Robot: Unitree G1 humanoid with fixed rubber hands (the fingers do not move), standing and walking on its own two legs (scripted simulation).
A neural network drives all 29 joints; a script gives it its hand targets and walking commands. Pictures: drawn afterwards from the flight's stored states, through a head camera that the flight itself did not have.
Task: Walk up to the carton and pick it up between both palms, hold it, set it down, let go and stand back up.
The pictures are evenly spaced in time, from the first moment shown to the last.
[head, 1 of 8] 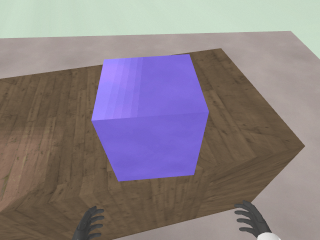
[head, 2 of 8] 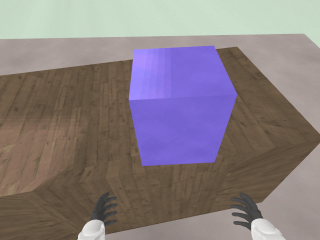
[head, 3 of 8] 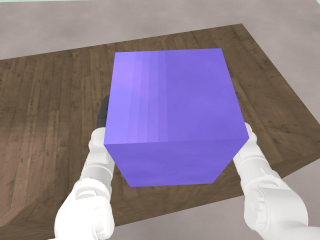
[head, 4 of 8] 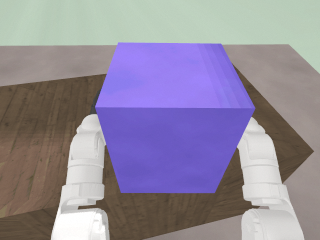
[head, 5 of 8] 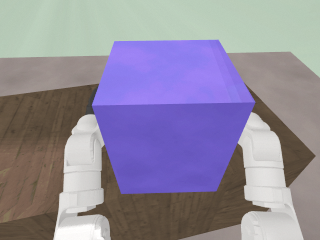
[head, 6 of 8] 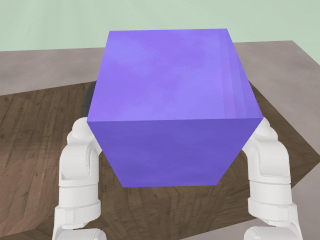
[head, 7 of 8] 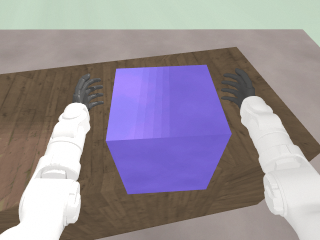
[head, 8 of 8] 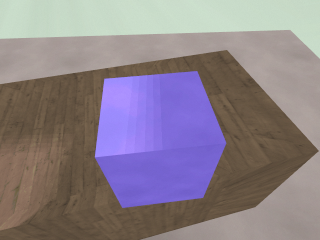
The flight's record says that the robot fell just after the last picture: no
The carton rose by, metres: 0.19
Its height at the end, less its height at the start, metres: +0.00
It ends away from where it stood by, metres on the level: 0.06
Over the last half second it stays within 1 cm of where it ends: yes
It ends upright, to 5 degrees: yes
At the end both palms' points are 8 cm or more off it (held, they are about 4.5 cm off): yes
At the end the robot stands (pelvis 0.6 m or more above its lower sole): yes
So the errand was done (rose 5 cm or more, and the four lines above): yes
